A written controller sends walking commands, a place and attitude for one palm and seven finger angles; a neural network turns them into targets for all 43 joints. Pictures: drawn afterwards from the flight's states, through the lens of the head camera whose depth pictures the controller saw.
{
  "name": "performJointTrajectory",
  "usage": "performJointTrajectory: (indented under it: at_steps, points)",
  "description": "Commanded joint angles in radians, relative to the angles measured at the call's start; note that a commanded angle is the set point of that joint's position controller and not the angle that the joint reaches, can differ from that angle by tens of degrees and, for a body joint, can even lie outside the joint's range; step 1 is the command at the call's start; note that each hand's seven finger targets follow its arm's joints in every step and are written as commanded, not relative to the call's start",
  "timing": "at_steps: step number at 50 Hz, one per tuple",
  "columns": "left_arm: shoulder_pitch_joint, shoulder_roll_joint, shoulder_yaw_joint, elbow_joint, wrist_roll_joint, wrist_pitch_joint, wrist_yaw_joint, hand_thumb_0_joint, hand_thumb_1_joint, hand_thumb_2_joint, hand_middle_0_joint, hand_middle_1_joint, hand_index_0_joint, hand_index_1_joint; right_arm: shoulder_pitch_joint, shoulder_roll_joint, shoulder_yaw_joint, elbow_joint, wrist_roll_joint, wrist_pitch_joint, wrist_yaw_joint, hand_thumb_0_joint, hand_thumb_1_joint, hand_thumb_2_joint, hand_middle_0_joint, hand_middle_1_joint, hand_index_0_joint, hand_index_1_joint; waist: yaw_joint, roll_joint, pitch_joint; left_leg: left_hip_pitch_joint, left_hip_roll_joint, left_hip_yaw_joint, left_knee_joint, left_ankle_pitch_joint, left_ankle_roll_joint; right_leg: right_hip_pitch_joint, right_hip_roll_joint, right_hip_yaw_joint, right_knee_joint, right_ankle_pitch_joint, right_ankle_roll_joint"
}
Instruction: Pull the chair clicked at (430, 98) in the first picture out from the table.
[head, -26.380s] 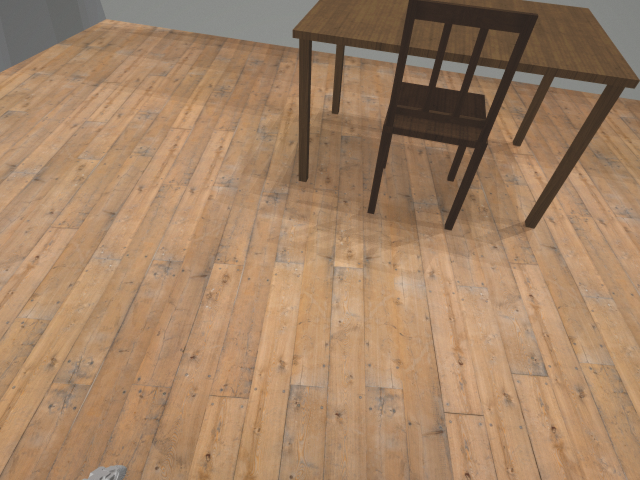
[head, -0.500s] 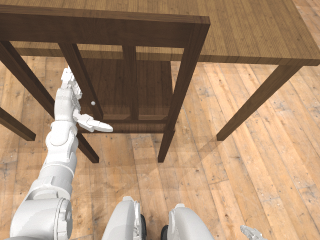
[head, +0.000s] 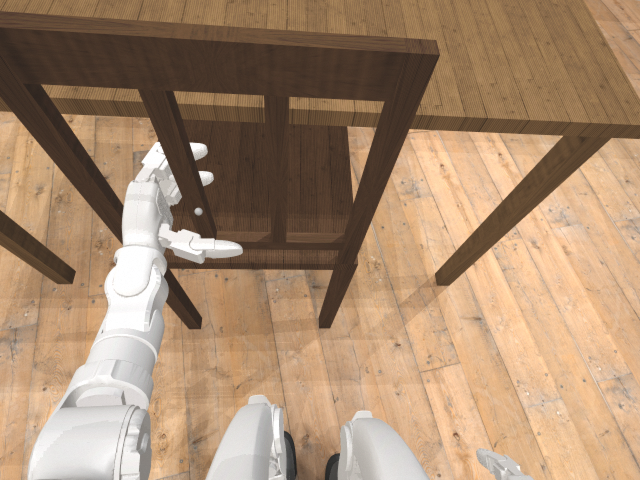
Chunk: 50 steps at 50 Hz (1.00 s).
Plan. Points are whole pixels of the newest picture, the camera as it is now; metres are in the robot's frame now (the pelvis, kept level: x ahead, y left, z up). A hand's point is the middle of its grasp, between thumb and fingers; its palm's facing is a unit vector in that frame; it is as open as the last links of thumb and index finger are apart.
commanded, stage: hook a spindle and tug to test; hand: left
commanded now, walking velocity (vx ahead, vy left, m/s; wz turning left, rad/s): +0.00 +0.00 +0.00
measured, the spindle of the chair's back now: (188, 180) +0.47 +0.17 +0.04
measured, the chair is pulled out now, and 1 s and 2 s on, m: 0.00 0.01 0.11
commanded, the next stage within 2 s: step backward, pulling the chair out in 1.00 s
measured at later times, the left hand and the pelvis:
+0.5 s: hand (206, 210) +0.44 +0.15 +0.02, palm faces +0.01 -1.00 -0.03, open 5.5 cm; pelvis +0.00 +0.00 +0.00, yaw -1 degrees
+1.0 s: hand (206, 217) +0.43 +0.14 +0.02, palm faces +0.03 -1.00 -0.02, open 5.5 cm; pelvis +0.02 -0.01 +0.01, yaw -1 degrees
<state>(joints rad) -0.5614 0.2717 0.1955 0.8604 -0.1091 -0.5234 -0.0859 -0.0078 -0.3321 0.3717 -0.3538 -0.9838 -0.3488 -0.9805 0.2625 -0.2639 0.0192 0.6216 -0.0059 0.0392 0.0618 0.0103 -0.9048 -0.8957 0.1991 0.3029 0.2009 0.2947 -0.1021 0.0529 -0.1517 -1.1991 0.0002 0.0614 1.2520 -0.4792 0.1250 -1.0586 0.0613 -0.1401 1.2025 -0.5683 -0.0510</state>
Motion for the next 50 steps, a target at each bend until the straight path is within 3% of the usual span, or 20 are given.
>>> performJointTrajectory:
  at_steps: [1,4,8,11,15,18,22,24,26,29,30,33,36,39,42,45,50]
  points:
    - [-0.361,0.136,0.015,-0.22,0.001,-0.072,0.026,0.0,0.116,0.564,-0.5,-1.45,-0.5,-1.45,0.113,-0.177,-0.072,-0.069,-0.003,-0.015,-0.011,0.0,-0.9,-0.9,0.2,0.3,0.2,0.3,-0.034,0.093,-0.474,0.659,0.061,-0.282,-0.168,0.333,-0.128,-0.094,-0.005,0.079,-0.132,0.207,0.012]
    - [-0.335,0.132,0.022,-0.203,0.0,-0.064,0.036,0.0,0.284,0.636,-0.5,-1.45,-0.5,-1.45,0.112,-0.177,-0.073,-0.072,-0.003,-0.009,-0.005,0.0,-0.9,-0.9,0.2,0.3,0.2,0.3,-0.028,0.074,-0.473,0.648,0.06,-0.282,-0.174,0.31,-0.13,-0.079,-0.004,0.081,-0.139,0.2,0.012]
    - [-0.378,0.158,0.035,-0.156,0.015,-0.061,0.042,0.0,0.508,0.732,-0.5,-1.45,-0.5,-1.45,0.114,-0.18,-0.069,-0.068,-0.003,0.0,-0.009,0.0,-0.9,-0.9,0.2,0.3,0.2,0.3,-0.04,0.05,-0.426,0.577,0.053,-0.266,-0.169,0.252,-0.116,-0.076,-0.006,0.086,-0.14,0.178,0.014]
    - [-0.38,0.159,0.04,-0.195,0.009,-0.073,0.041,0.0,0.676,0.804,-0.5,-1.45,-0.5,-1.45,0.113,-0.177,-0.07,-0.078,-0.004,-0.004,-0.008,0.0,-0.9,-0.9,0.2,0.3,0.2,0.3,-0.03,0.088,-0.469,0.617,0.054,-0.268,-0.171,0.275,-0.121,-0.073,-0.004,0.086,-0.136,0.186,0.009]
    - [-0.37,0.153,0.032,-0.202,0.005,-0.08,0.032,0.0,0.9,0.9,-0.5,-1.45,-0.5,-1.45,0.115,-0.176,-0.072,-0.072,-0.002,-0.002,-0.007,0.0,-0.9,-0.9,0.2,0.3,0.2,0.3,-0.033,0.074,-0.477,0.625,0.058,-0.269,-0.167,0.292,-0.123,-0.064,-0.003,0.089,-0.141,0.198,0.011]
    - [-0.381,0.15,0.027,-0.169,0.006,-0.073,0.029,0.0,0.9,0.9,-0.5,-1.45,-0.5,-1.45,0.118,-0.176,-0.068,-0.066,-0.003,-0.002,-0.007,0.0,-0.9,-0.9,0.2,0.3,0.2,0.3,-0.042,0.077,-0.451,0.595,0.053,-0.26,-0.163,0.265,-0.116,-0.069,-0.003,0.09,-0.143,0.186,0.012]
    - [-0.316,0.202,0.08,-0.191,-0.003,-0.072,0.03,0.0,0.9,0.9,-0.5,-1.45,-0.5,-1.45,0.113,-0.179,-0.067,-0.079,-0.001,-0.001,-0.01,0.0,-0.9,-0.9,0.2,0.3,0.2,0.3,-0.014,0.073,-0.477,0.584,0.047,-0.243,-0.165,0.296,-0.117,-0.02,-0.003,0.095,-0.143,0.21,0.009]
    - [-0.284,0.173,0.066,-0.19,-0.011,-0.064,0.03,0.0,0.9,0.9,-0.5,-1.45,-0.5,-1.45,0.11,-0.172,-0.066,-0.085,0.002,0.002,-0.007,0.0,-0.9,-0.9,0.2,0.3,0.2,0.3,-0.014,0.046,-0.459,0.565,0.043,-0.233,-0.166,0.289,-0.111,0.0,-0.002,0.097,-0.151,0.214,0.012]
    - [-0.245,0.201,0.089,-0.21,-0.01,-0.063,0.033,0.0,0.9,0.9,-0.5,-1.45,-0.5,-1.45,0.106,-0.171,-0.063,-0.097,0.002,0.0,-0.007,0.0,-0.9,-0.9,0.2,0.3,0.2,0.3,0.0,0.053,-0.462,0.543,0.037,-0.213,-0.162,0.303,-0.108,0.032,0.0,0.102,-0.147,0.233,0.008]
    - [-0.226,0.155,0.047,-0.243,-0.008,-0.063,0.029,0.0,0.9,0.9,-0.5,-1.45,-0.5,-1.45,0.1,-0.164,-0.064,-0.102,0.002,0.002,-0.001,0.0,-0.9,-0.9,0.2,0.3,0.2,0.3,-0.007,0.06,-0.463,0.559,0.039,-0.208,-0.158,0.32,-0.108,0.028,0.0,0.104,-0.153,0.25,0.012]
    - [-0.198,0.191,0.075,-0.248,-0.008,-0.064,0.03,0.0,0.9,0.9,-0.5,-1.45,-0.5,-1.45,0.102,-0.168,-0.066,-0.104,0.003,0.002,-0.002,0.0,-0.9,-0.9,0.2,0.3,0.2,0.3,0.005,0.046,-0.462,0.545,0.037,-0.201,-0.158,0.327,-0.108,0.053,0.0,0.109,-0.153,0.263,0.01]
    - [-0.15,0.163,0.054,-0.295,-0.016,-0.063,0.026,0.0,0.9,0.9,-0.5,-1.45,-0.5,-1.45,0.091,-0.161,-0.064,-0.119,0.005,0.0,0.004,0.0,-0.9,-0.9,0.2,0.3,0.2,0.3,0.009,0.054,-0.48,0.545,0.033,-0.186,-0.153,0.359,-0.105,0.081,0.0,0.114,-0.151,0.302,0.012]
    - [-0.098,0.164,0.054,-0.297,-0.021,-0.054,0.019,0.0,0.9,0.9,-0.5,-1.45,-0.5,-1.45,0.089,-0.159,-0.063,-0.126,0.009,-0.001,0.004,0.0,-0.9,-0.9,0.2,0.3,0.2,0.3,0.01,0.047,-0.459,0.524,0.031,-0.173,-0.149,0.384,-0.102,0.105,0.001,0.117,-0.15,0.341,0.011]
    - [-0.025,0.191,0.088,-0.327,-0.032,-0.05,0.012,0.0,0.9,0.9,-0.5,-1.45,-0.5,-1.45,0.087,-0.159,-0.066,-0.134,0.011,-0.004,0.004,0.0,-0.9,-0.9,0.2,0.3,0.2,0.3,0.03,0.023,-0.473,0.497,0.028,-0.159,-0.147,0.4,-0.099,0.16,0.0,0.127,-0.149,0.385,0.014]
    - [0.02,0.152,0.054,-0.381,-0.044,-0.043,0.0,0.0,0.9,0.9,-0.5,-1.45,-0.5,-1.45,0.079,-0.15,-0.065,-0.144,0.014,-0.011,0.007,0.0,-0.9,-0.9,0.2,0.3,0.2,0.3,0.033,0.044,-0.488,0.51,0.025,-0.146,-0.142,0.442,-0.096,0.184,-0.004,0.135,-0.15,0.442,0.019]
    - [0.098,0.174,0.077,-0.421,-0.057,-0.035,-0.005,0.0,0.9,0.9,-0.5,-1.45,-0.5,-1.45,0.081,-0.153,-0.068,-0.152,0.016,-0.014,0.006,0.0,-0.9,-0.9,0.2,0.3,0.2,0.3,0.045,0.018,-0.485,0.501,0.026,-0.139,-0.147,0.476,-0.095,0.228,-0.004,0.138,-0.151,0.496,0.021]
    - [0.165,0.137,0.044,-0.508,-0.067,-0.029,-0.008,0.0,0.9,0.9,-0.5,-1.45,-0.5,-1.45,0.082,-0.146,-0.073,-0.155,0.015,-0.025,0.009,0.0,-0.9,-0.9,0.2,0.3,0.2,0.3,0.047,0.03,-0.495,0.549,0.032,-0.14,-0.144,0.565,-0.096,0.235,-0.008,0.132,-0.147,0.56,0.025]
